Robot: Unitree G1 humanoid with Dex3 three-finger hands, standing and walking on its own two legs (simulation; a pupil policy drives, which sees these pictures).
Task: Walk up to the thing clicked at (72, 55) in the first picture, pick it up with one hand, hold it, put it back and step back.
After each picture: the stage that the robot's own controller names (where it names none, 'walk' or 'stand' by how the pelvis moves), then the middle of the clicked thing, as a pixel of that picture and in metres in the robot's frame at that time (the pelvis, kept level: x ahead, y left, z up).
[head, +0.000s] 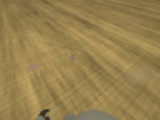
stand; (72, 56) +1.25 +0.36 -0.72
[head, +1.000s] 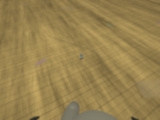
walk; (81, 56) +1.16 +0.22 -0.71
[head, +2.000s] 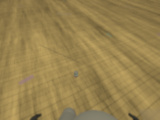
walk; (76, 74) +0.77 +0.18 -0.70
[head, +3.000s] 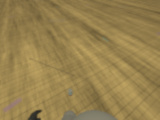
walk; (70, 92) +0.48 +0.23 -0.70
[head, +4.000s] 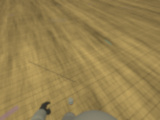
stand; (70, 101) +0.34 +0.19 -0.71
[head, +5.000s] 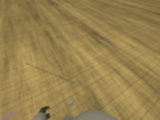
stand; (70, 103) +0.31 +0.19 -0.72
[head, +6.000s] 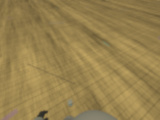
stand; (70, 103) +0.34 +0.20 -0.73
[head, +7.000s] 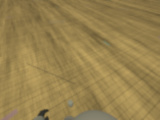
stand; (70, 103) +0.32 +0.20 -0.73
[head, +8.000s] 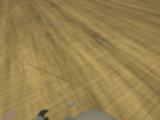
stand; (70, 103) +0.32 +0.19 -0.73
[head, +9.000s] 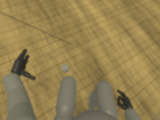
go down; (65, 68) +0.41 +0.20 -0.40
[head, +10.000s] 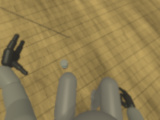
go down; (64, 64) +0.42 +0.22 -0.31
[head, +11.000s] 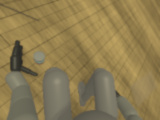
close in; (39, 58) +0.40 +0.26 -0.22
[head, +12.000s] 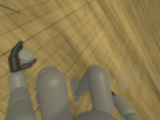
close; (25, 57) +0.40 +0.27 -0.22
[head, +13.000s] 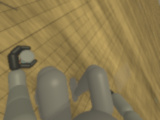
lift; (26, 57) +0.39 +0.26 -0.23
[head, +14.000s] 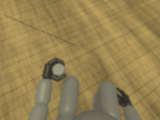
lift; (59, 71) +0.32 +0.21 -0.04
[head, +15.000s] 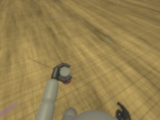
hold; (66, 76) +0.32 +0.17 +0.03
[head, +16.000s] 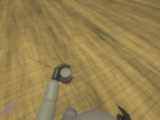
hold; (66, 76) +0.32 +0.16 +0.01
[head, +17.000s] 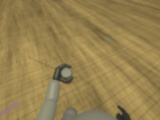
crouch; (67, 76) +0.32 +0.16 +0.02
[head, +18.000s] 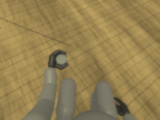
crouch; (62, 62) +0.41 +0.19 -0.08
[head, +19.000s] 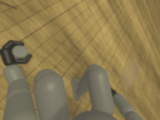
lower; (21, 54) +0.41 +0.28 -0.23
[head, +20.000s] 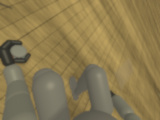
lower; (19, 53) +0.42 +0.28 -0.22
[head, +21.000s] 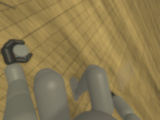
lower; (21, 53) +0.42 +0.28 -0.23
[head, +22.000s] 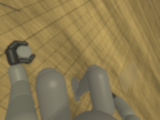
lower; (24, 54) +0.41 +0.28 -0.21
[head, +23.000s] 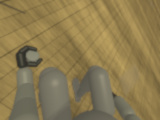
loosen; (32, 58) +0.39 +0.25 -0.22
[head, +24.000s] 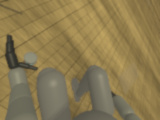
withdraw; (30, 59) +0.39 +0.26 -0.23
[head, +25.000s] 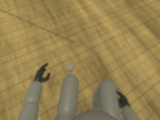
walk; (69, 68) +0.42 +0.19 -0.37
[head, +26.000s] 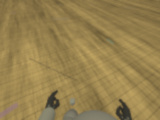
stand; (72, 101) +0.34 +0.15 -0.66
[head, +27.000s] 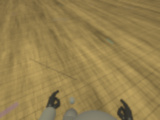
stand; (72, 100) +0.36 +0.17 -0.66
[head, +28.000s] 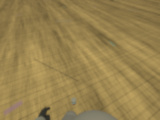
stand; (73, 101) +0.36 +0.16 -0.70
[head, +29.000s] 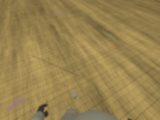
walk; (74, 95) +0.37 +0.16 -0.71
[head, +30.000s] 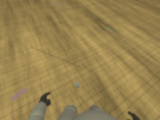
walk; (77, 84) +0.48 +0.10 -0.69
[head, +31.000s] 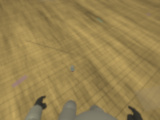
walk; (72, 68) +0.72 +0.23 -0.70
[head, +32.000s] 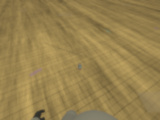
stand; (79, 66) +0.97 +0.19 -0.70
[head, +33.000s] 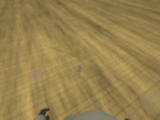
stand; (79, 68) +0.96 +0.17 -0.72
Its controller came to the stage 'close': yes
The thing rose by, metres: 0.72
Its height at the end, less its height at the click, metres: +0.00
